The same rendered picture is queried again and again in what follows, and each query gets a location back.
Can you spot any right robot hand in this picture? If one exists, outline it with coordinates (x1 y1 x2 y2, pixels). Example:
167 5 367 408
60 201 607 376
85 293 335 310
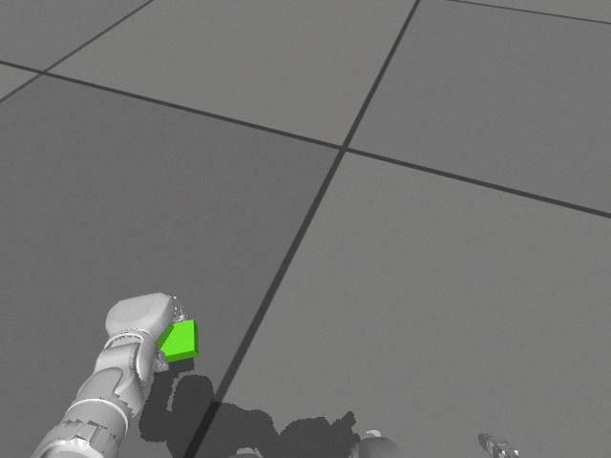
478 433 519 458

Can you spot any left robot arm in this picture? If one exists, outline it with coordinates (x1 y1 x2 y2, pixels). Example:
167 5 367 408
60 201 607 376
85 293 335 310
31 329 157 458

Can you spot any left robot hand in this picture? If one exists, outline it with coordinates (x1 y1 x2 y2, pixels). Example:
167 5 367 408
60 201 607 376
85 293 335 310
105 292 187 372

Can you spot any small box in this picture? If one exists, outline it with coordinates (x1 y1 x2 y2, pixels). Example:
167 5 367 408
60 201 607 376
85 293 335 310
157 320 199 363

